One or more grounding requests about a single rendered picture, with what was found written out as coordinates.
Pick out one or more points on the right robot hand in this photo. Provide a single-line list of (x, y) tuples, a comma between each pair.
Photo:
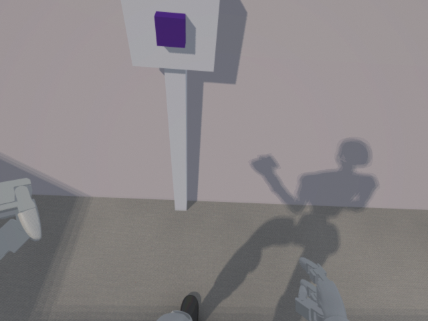
[(325, 300)]

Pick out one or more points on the button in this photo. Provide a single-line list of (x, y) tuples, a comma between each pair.
[(170, 29)]

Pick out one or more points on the panel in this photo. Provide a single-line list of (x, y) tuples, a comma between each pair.
[(201, 20)]

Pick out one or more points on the left robot foot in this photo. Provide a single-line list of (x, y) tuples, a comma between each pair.
[(190, 305)]

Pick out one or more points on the left robot hand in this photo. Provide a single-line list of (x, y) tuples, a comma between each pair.
[(15, 200)]

